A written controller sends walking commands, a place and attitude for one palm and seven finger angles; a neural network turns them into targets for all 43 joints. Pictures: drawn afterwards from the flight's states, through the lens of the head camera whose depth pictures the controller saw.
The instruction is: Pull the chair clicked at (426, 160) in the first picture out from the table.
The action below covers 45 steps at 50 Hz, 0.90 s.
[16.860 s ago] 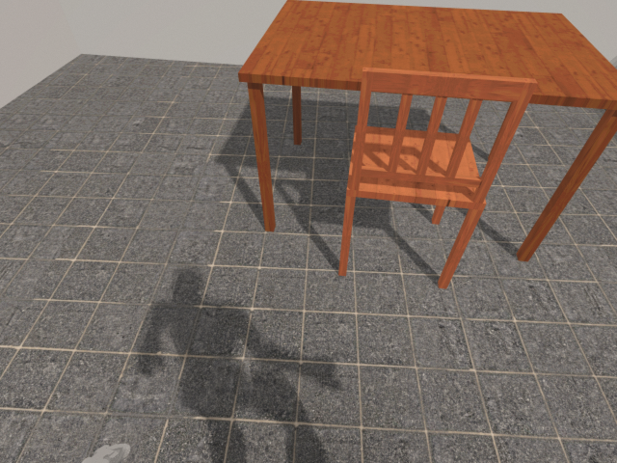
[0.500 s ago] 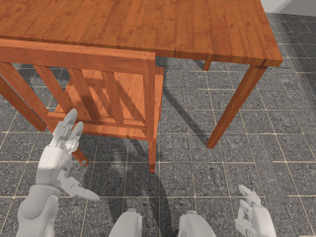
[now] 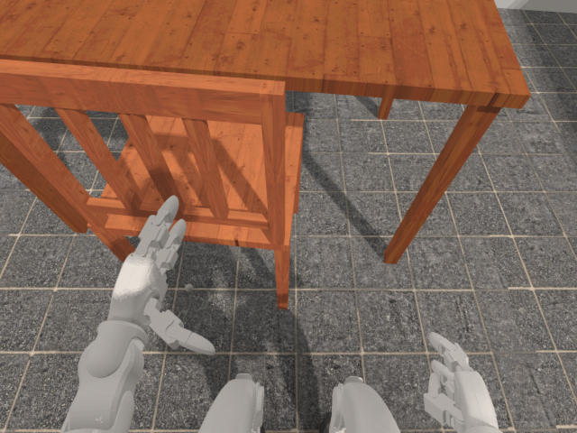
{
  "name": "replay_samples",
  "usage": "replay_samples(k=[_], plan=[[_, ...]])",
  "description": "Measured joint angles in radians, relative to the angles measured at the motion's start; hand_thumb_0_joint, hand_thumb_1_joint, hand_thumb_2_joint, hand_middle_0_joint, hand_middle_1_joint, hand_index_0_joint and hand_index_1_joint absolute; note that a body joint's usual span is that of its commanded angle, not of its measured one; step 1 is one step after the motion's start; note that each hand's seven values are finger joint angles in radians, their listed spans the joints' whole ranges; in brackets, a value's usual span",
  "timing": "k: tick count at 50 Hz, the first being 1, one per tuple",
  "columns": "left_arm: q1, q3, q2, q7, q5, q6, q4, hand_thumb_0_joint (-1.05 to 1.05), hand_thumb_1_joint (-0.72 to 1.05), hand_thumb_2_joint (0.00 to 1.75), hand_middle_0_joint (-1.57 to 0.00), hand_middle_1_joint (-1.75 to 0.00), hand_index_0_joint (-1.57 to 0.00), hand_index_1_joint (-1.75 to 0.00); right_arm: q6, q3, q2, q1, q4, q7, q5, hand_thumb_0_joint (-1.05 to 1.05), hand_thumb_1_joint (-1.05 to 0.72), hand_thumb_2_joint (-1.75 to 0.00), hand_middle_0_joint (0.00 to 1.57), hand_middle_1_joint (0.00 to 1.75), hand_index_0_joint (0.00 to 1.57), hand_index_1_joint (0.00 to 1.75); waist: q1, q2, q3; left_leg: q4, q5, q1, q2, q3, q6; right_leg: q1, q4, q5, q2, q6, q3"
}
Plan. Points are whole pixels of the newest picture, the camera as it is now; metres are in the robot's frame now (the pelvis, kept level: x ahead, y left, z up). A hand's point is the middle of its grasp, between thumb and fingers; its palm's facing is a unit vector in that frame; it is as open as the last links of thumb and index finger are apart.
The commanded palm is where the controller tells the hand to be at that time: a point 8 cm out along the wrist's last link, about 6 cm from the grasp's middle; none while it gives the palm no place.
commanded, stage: aim the fingers beside a spindle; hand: left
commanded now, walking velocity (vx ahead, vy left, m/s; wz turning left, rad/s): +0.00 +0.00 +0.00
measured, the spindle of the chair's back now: (157, 167) +0.50 +0.25 +0.01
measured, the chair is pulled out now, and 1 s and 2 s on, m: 0.00 0.00 0.00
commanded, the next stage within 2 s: none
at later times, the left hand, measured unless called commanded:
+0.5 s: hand (197, 252) +0.34 +0.15 +0.03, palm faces -0.04 -1.00 -0.06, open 16.9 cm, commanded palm +0.32 +0.20 +0.02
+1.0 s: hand (204, 266) +0.33 +0.14 +0.00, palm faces -0.10 -0.99 -0.01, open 16.9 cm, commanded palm +0.32 +0.20 +0.02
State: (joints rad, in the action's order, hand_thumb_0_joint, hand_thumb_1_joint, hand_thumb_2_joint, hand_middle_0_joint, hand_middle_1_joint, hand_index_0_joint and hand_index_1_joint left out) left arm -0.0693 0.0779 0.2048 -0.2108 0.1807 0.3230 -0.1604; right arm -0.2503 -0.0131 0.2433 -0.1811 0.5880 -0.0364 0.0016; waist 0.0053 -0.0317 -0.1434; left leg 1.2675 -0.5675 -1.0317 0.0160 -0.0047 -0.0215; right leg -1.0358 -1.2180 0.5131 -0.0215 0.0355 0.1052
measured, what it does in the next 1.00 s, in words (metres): stands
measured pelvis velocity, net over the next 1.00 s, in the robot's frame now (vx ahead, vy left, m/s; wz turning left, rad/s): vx -0.01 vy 0.00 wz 0.00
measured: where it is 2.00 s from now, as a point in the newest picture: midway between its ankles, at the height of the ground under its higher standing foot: outside the picture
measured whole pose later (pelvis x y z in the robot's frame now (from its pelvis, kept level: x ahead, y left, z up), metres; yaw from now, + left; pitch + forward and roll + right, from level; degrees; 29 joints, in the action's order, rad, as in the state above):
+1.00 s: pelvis -0.01 +0.00 -0.01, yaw +0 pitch +21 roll -1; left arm 0.18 0.11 0.20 -0.22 0.18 0.39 -0.50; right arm -0.19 0.00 0.26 -0.21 0.62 -0.03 -0.01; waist 0.03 -0.03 -0.16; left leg 1.30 -0.56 -1.11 0.02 -0.01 -0.02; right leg -1.12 -1.26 0.51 -0.02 0.04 0.10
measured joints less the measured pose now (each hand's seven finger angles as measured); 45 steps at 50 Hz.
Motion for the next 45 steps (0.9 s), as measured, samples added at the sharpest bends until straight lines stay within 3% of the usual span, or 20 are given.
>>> replay_samples(k=[8,16,25,29,33,37,41,45], plan=[[0.084,0.044,0.013,0.026,0.001,0.049,-0.048,-0.01,-0.50,0.30,-0.07,-0.08,-0.07,-0.08,0.012,0.001,-0.002,-0.004,0.022,0.002,0.005,0.02,-0.90,-0.90,0.20,0.30,0.20,0.30,0.003,0.007,-0.005,0.007,0.005,-0.019,0.004,0.002,0.009,-0.023,-0.014,-0.001,0.003,0.010,0.001],[0.149,0.032,0.006,-0.009,0.004,0.015,-0.169,-0.01,-0.50,0.30,-0.06,-0.08,-0.06,-0.08,0.024,0.005,0.010,-0.022,0.031,-0.003,-0.006,0.02,-0.90,-0.90,0.20,0.30,0.20,0.30,0.014,0.001,-0.010,0.010,0.008,-0.033,0.005,0.001,0.014,-0.041,-0.022,-0.002,0.005,0.015,0.000],[0.241,0.087,0.023,0.027,-0.005,0.100,-0.235,-0.01,-0.50,0.30,-0.07,-0.08,-0.06,-0.08,0.025,0.015,0.014,-0.023,0.054,0.000,0.003,0.01,-0.90,-0.90,0.20,0.30,0.20,0.30,0.026,0.012,-0.006,0.034,0.005,-0.070,0.010,-0.002,0.017,-0.082,-0.049,0.000,0.008,0.021,-0.003],[0.293,0.070,0.027,0.004,-0.004,0.079,-0.304,-0.01,-0.50,0.30,-0.06,-0.08,-0.06,-0.08,0.035,0.014,0.019,-0.028,0.058,0.003,-0.005,0.01,-0.90,-0.90,0.20,0.30,0.20,0.30,0.026,0.005,-0.011,0.042,0.005,-0.088,0.006,-0.001,0.015,-0.098,-0.056,0.001,0.004,0.019,-0.001],[0.294,0.058,0.007,-0.005,-0.005,0.052,-0.325,-0.01,-0.50,0.30,-0.06,-0.08,-0.06,-0.08,0.043,0.015,0.015,-0.031,0.050,0.003,-0.006,0.02,-0.90,-0.90,0.20,0.30,0.20,0.30,0.033,0.005,-0.011,0.041,0.005,-0.094,0.007,-0.009,0.011,-0.109,-0.057,-0.001,0.005,0.015,-0.010],[0.265,0.081,-0.008,0.022,-0.012,0.079,-0.283,-0.01,-0.50,0.30,-0.07,-0.08,-0.07,-0.08,0.049,0.017,0.005,-0.034,0.044,0.008,0.003,0.02,-0.90,-0.90,0.20,0.30,0.20,0.30,0.037,0.011,-0.008,0.033,0.004,-0.084,0.010,-0.019,0.009,-0.104,-0.052,-0.003,0.009,0.012,-0.021],[0.247,0.098,0.008,0.043,-0.015,0.116,-0.257,-0.01,-0.50,0.30,-0.07,-0.08,-0.07,-0.08,0.057,0.016,0.000,-0.041,0.045,0.016,0.006,0.01,-0.90,-0.90,0.20,0.30,0.20,0.30,0.029,0.009,-0.017,0.023,0.004,-0.067,0.008,-0.020,0.007,-0.087,-0.042,-0.003,0.008,0.010,-0.022],[0.249,0.077,0.022,0.012,-0.001,0.101,-0.298,-0.01,-0.50,0.30,-0.06,-0.08,-0.06,-0.08,0.066,0.010,0.007,-0.043,0.046,0.019,-0.006,0.01,-0.90,-0.90,0.20,0.30,0.20,0.30,0.018,0.002,-0.029,0.020,0.005,-0.060,0.004,-0.014,0.005,-0.074,-0.035,-0.003,0.004,0.008,-0.016]])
